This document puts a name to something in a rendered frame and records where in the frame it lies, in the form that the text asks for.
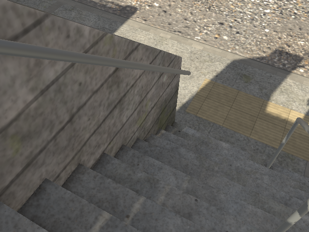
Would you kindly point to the stairs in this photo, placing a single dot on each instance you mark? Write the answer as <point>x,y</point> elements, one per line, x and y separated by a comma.
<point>177,180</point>

